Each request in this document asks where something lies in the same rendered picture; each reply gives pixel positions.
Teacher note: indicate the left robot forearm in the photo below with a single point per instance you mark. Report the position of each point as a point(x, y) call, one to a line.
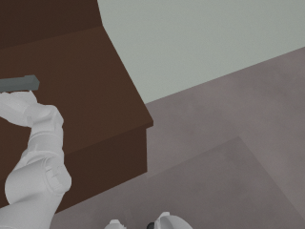
point(46, 135)

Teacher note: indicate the left robot upper arm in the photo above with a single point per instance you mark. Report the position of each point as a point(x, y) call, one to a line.
point(34, 192)

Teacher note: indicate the left robot hand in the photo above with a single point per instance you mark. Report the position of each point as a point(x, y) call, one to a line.
point(13, 106)

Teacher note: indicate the right robot thigh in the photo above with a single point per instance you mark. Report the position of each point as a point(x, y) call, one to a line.
point(171, 222)

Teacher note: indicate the right robot shin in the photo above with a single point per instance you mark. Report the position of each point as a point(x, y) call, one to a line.
point(164, 214)

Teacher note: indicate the counter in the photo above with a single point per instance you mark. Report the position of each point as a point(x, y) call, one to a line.
point(105, 121)

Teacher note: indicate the tap lever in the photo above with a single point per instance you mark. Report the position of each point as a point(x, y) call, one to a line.
point(28, 82)

